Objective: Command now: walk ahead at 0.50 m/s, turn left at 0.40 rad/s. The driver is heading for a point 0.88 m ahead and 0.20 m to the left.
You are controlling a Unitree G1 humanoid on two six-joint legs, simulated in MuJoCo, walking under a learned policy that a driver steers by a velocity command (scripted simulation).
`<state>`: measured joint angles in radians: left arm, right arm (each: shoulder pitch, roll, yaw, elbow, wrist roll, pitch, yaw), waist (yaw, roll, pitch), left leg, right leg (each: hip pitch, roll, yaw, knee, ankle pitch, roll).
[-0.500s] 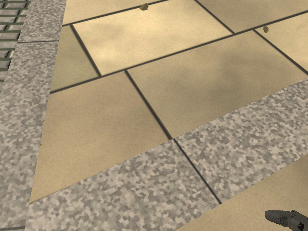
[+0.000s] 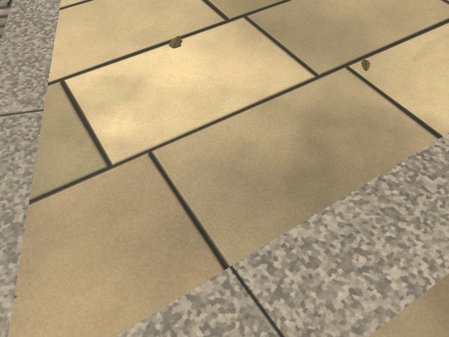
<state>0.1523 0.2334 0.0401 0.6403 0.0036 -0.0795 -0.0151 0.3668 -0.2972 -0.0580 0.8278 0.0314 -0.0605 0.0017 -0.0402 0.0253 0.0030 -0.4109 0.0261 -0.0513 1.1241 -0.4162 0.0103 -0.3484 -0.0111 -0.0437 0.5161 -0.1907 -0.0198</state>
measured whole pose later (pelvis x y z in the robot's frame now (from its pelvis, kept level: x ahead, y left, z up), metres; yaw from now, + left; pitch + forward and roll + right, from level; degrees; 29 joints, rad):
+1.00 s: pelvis +0.54 +0.14 -0.02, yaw +15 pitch +3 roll +0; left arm 0.12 0.28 0.05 0.70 -0.02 -0.09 -0.05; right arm 0.32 -0.30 -0.06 0.81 -0.01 -0.05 -0.01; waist -0.03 0.01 0.02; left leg -0.11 -0.04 -0.02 0.87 -0.48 0.02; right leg -0.50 0.06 -0.03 0.58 -0.14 -0.08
